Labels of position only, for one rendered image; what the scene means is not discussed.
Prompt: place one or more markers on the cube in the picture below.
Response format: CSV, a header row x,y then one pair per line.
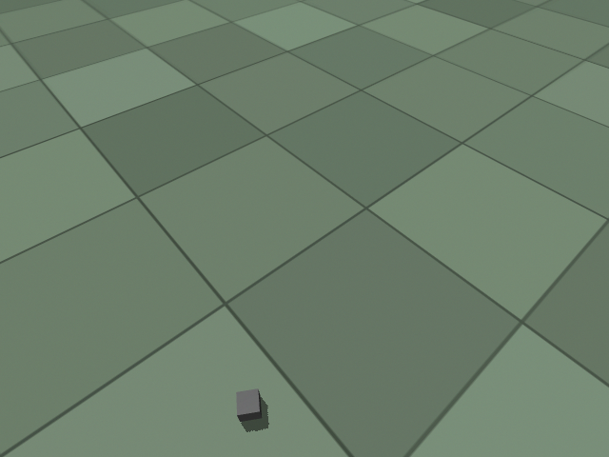
x,y
249,405

